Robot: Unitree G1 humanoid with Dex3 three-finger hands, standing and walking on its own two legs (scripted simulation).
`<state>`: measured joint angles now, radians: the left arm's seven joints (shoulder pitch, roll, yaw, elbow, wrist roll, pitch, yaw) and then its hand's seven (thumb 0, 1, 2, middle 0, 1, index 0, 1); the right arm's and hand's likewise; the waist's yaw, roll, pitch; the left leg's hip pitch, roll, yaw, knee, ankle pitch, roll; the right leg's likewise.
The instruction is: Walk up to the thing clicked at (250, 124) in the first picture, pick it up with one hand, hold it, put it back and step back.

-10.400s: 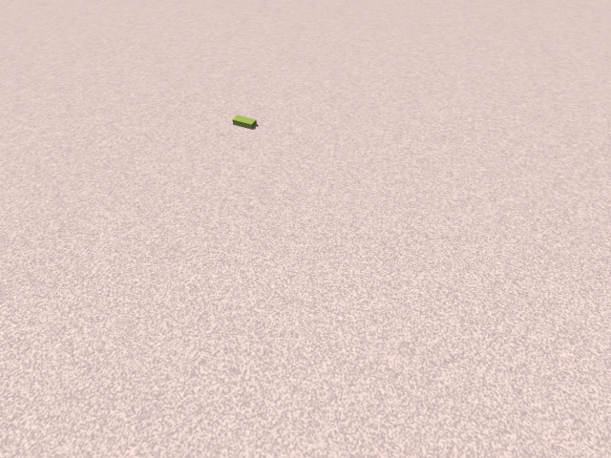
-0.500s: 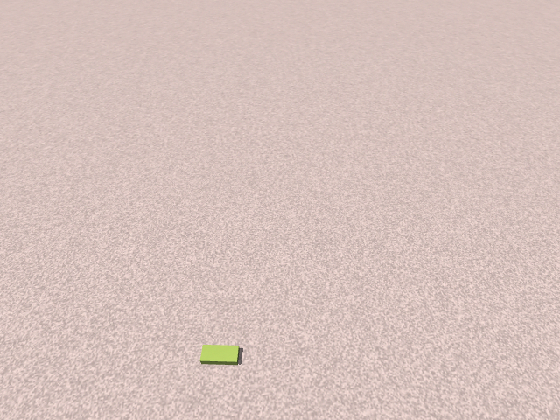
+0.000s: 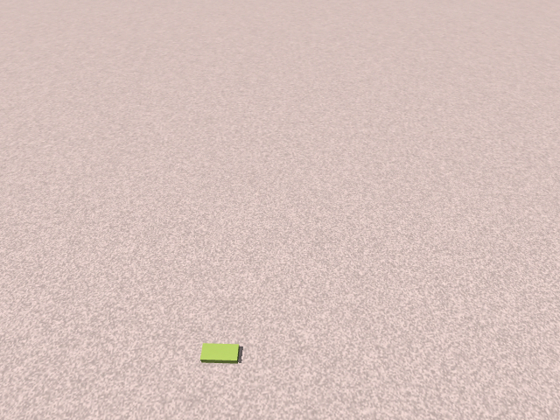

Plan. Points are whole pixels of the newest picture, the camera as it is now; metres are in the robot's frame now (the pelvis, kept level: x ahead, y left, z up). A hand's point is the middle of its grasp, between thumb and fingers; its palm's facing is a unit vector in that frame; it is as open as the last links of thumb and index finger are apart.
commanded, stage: stand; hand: left
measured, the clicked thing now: (220, 353) +0.49 +0.23 -0.77
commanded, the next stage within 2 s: walk up in 0.90 s
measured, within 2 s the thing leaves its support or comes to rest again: neither
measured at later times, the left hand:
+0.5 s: hand out of the picture +0.07 +0.25 -0.16, palm faces -0.03 -0.94 -0.34, open 7.4 cm
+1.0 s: hand out of the picture +0.07 +0.26 -0.16, palm faces -0.01 -0.94 -0.35, open 7.4 cm
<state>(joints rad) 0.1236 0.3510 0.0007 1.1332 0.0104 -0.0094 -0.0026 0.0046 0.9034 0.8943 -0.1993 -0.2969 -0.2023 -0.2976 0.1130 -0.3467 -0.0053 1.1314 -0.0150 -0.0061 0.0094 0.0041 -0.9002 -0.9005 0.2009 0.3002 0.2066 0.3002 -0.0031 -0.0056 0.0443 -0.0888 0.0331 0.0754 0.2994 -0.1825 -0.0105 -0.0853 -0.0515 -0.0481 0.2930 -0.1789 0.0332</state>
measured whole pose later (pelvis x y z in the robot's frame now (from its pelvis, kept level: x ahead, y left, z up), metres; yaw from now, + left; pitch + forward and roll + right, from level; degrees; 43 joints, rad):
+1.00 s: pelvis +0.01 +0.00 +0.00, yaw +0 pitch -2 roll +0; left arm 0.14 0.36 0.02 1.10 0.02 -0.01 -0.01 0.00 0.90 0.89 -0.20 -0.30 -0.20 -0.30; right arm 0.15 -0.35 -0.03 1.10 -0.02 0.00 0.02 0.00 -0.90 -0.90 0.20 0.30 0.21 0.30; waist 0.01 -0.01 0.04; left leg -0.10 0.03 0.08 0.36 -0.23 0.00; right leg -0.11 -0.06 -0.05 0.38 -0.24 0.02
